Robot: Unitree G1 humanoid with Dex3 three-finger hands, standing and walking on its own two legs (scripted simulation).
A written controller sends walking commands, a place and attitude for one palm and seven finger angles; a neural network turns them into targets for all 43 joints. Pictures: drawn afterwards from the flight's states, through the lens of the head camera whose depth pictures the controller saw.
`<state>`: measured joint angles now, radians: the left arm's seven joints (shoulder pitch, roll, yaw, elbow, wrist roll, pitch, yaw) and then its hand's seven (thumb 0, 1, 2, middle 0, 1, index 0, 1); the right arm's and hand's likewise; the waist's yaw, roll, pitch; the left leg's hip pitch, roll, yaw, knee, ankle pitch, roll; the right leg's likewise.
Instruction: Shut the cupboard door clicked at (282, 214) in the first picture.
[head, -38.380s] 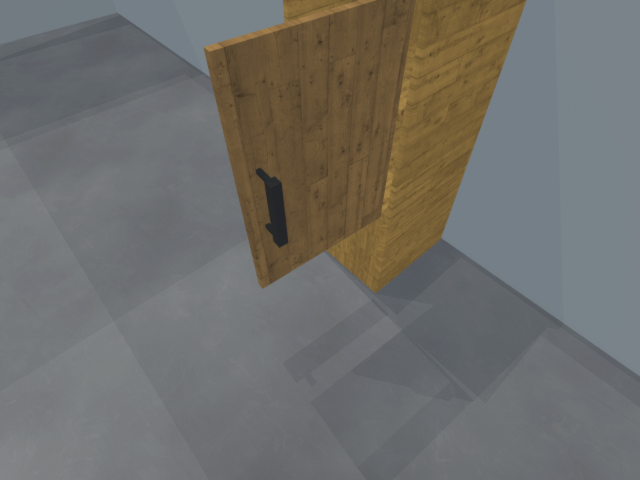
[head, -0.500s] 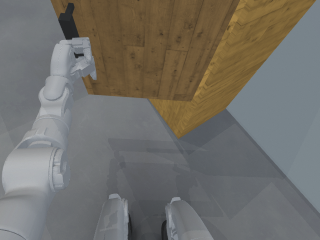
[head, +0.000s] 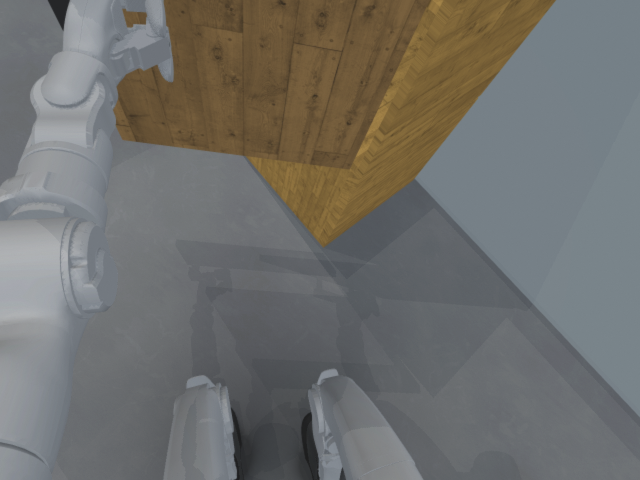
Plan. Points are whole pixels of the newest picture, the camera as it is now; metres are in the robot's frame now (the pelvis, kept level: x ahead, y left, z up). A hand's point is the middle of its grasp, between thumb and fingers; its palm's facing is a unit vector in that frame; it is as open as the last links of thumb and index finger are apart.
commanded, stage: push the door shut along its arc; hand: left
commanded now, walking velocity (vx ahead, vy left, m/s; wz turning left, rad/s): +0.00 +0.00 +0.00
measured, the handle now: (80, 5) +0.64 +0.18 +0.09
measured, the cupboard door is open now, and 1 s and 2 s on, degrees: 48 44 44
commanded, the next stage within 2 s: pull the fist back off the door in 0.06 s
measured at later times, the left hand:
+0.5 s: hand (174, 45) +0.60 +0.09 +0.08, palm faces +0.15 -0.99 -0.06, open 2.9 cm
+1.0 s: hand (183, 106) +0.51 +0.08 +0.09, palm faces +0.10 -0.99 -0.04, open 3.1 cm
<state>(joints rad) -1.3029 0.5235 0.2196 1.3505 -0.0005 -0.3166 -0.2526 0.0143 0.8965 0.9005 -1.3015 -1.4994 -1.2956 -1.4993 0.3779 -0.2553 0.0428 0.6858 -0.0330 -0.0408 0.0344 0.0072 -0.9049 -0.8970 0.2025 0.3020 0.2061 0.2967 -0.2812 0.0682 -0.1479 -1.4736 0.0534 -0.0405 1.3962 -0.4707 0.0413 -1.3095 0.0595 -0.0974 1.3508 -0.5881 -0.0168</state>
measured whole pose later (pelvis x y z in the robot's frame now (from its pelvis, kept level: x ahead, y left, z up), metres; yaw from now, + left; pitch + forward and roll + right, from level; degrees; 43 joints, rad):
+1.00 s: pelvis +0.04 -0.03 +0.04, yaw +2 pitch +26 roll -2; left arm -0.75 0.17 0.20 1.02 0.00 -0.55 0.13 0.01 0.90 0.90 -1.30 -1.50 -1.30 -1.50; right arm 0.32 -0.24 -0.04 0.64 -0.06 0.05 0.09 0.01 -0.91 -0.90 0.20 0.30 0.20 0.30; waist -0.14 0.05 -0.18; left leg -1.19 0.04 0.00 1.22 -0.48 0.00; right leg -1.06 0.05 -0.05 1.22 -0.61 -0.05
